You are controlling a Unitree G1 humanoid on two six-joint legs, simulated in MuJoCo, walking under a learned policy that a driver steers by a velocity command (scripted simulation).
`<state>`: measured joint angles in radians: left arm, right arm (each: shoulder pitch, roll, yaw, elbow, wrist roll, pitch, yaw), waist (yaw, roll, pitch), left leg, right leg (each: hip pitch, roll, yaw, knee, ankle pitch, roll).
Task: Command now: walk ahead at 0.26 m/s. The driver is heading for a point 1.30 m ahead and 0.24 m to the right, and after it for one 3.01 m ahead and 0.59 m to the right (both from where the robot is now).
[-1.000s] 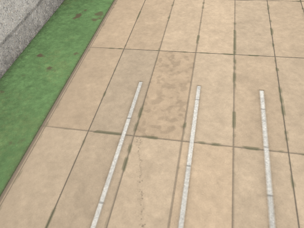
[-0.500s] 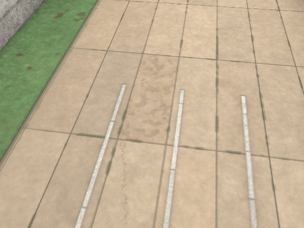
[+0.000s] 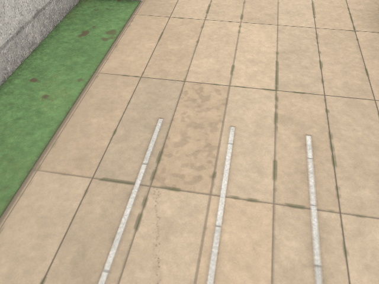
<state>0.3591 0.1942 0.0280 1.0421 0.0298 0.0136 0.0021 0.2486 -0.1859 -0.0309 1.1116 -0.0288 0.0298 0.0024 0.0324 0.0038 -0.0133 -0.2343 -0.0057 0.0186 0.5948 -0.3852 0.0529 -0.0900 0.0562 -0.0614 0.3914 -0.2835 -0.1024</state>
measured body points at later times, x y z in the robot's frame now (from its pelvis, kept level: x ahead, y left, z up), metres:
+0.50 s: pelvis +0.20 +0.09 -0.04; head +0.22 +0.10 +0.41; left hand +0.28 +0.35 -0.18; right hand +0.11 -0.17 -0.17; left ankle +0.10 +0.15 -0.74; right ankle +0.26 -0.04 -0.70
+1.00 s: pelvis +0.54 +0.11 -0.18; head +0.59 +0.12 +0.27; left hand +0.49 +0.35 -0.33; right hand +0.69 -0.12 -0.30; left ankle +0.71 +0.25 -0.87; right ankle +0.47 +0.05 -0.91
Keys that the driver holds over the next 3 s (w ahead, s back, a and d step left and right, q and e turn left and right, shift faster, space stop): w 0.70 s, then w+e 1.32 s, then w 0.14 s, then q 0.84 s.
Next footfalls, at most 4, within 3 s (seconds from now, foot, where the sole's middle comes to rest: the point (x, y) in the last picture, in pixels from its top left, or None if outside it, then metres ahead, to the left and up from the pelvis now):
0.30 left None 0.14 0.15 -0.78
0.74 right None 0.51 0.05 -0.95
1.10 left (154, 248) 0.80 0.22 -0.95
1.62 right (221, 218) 0.96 -0.07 -0.95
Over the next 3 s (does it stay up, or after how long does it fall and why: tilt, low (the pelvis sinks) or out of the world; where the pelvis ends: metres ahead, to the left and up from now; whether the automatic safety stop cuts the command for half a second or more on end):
stays up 1.20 -0.19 -0.17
